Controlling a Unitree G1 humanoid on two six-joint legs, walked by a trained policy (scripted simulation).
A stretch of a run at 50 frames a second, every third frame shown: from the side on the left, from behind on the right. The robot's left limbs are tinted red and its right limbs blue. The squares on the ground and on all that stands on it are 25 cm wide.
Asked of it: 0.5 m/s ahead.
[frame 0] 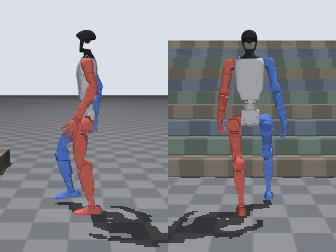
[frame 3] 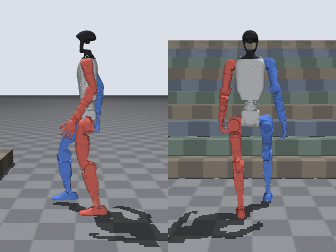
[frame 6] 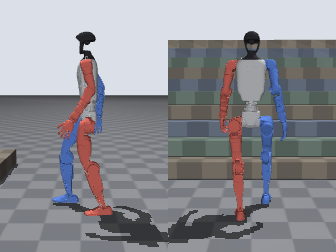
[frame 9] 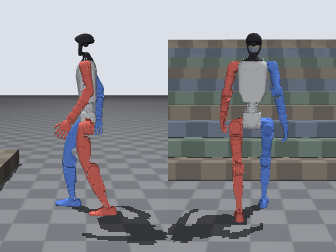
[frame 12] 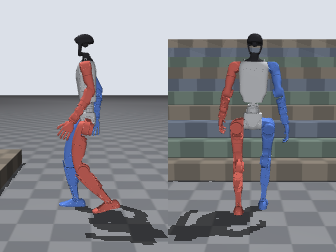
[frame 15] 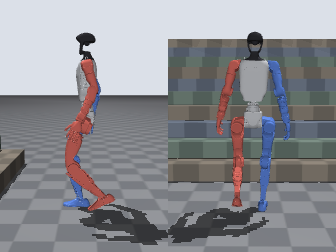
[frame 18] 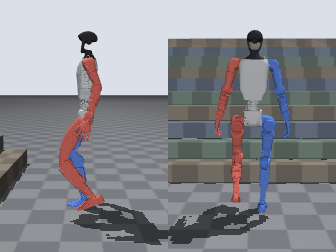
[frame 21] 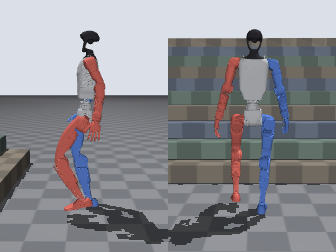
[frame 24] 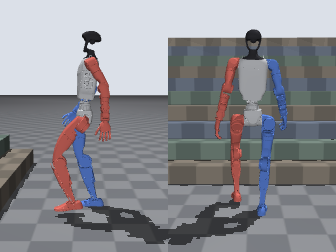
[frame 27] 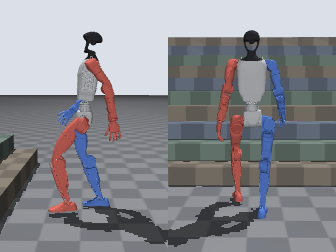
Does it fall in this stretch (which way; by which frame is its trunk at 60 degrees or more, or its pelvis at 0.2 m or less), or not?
no
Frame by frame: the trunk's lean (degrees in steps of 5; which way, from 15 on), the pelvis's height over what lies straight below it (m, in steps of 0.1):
0: 0, 0.8
3: 0, 0.8
6: 5, 0.8
9: 5, 0.8
12: 5, 0.8
15: 0, 0.8
18: 5, 0.8
21: 5, 0.8
24: 5, 0.8
27: 10, 0.8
